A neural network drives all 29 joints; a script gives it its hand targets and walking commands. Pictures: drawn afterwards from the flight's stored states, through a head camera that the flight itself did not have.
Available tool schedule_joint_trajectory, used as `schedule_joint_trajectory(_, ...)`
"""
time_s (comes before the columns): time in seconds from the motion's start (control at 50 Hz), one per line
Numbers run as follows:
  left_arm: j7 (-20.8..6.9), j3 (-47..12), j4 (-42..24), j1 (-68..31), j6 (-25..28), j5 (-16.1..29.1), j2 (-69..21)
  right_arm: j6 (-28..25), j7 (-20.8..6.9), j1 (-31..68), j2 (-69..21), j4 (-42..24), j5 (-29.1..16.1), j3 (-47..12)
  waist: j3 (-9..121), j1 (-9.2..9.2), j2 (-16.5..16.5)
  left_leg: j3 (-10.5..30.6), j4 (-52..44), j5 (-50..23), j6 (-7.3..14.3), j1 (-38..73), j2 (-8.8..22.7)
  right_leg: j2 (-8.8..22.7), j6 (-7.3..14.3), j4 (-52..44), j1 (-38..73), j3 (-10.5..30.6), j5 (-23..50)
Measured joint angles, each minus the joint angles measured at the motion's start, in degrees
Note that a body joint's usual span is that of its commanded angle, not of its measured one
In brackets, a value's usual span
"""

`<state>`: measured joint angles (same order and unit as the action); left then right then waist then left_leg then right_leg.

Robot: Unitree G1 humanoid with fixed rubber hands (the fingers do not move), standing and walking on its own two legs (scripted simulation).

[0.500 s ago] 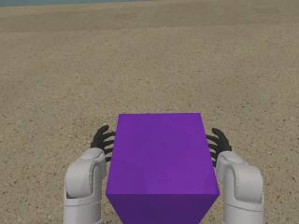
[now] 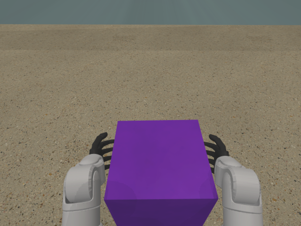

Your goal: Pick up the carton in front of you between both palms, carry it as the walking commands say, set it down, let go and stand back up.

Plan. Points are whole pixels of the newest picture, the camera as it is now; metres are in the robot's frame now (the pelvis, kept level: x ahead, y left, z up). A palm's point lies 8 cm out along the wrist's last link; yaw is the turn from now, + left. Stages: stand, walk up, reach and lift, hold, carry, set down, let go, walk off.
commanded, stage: carry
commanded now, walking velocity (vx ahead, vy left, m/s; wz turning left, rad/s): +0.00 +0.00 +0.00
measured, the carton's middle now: (158, 179) +0.26 +0.00 +0.01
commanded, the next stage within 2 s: hold in 1.54 s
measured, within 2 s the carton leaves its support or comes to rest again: neither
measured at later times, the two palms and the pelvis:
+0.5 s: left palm (94, 173) +0.23 +0.15 +0.09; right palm (223, 176) +0.23 -0.15 +0.08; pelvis -0.03 +0.00 +0.00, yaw +0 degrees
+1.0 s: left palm (97, 184) +0.23 +0.15 +0.04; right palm (219, 187) +0.22 -0.15 +0.04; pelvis -0.06 +0.00 +0.01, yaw +0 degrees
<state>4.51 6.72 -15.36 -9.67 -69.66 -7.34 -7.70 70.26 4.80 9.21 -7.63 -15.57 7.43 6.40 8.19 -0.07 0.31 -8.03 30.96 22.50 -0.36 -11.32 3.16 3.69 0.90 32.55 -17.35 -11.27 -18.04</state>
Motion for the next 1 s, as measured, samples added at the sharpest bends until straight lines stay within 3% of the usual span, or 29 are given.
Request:
schedule_joint_trajectory(0.3,0.1,-0.3,-1.2,0.4,-0.1,0.2,0.0,0.2,0.1,-0.4,0.0,-1.4,-0.1,-0.3,-0.7,0.09,0.1,-0.5,-0.2,-0.9,0.3,0.0,-0.1,0.2,0.0,-0.5,0.1,0.1,1.2)
schedule_joint_trajectory(0.5,-0.4,-0.6,3.3,1.1,2.3,-0.9,0.1,-2.1,-0.4,-1.2,0.1,3.0,1.1,-0.6,-0.1,0.13,0.0,-0.7,-1.6,-2.9,0.5,0.1,-0.2,0.1,0.3,-2.5,0.4,0.1,3.5)
schedule_joint_trajectory(0.8,-2.3,-0.3,12.7,1.8,14.1,-3.3,0.2,-13.8,-2.3,-1.9,0.2,12.4,3.6,-0.4,-1.3,0.16,-0.1,-0.8,-2.1,-4.9,0.8,-1.3,-0.3,0.2,0.6,-3.8,-0.7,0.3,6.0)
schedule_joint_trajectory(1.0,-3.7,3.0,25.6,-2.2,25.4,-6.8,-0.3,-25.1,-3.7,2.1,-0.3,25.3,7.0,2.8,-2.2,0.19,-0.1,-1.0,-1.8,-5.7,0.9,-2.2,-0.3,0.2,0.7,-4.1,-1.4,0.5,7.1)
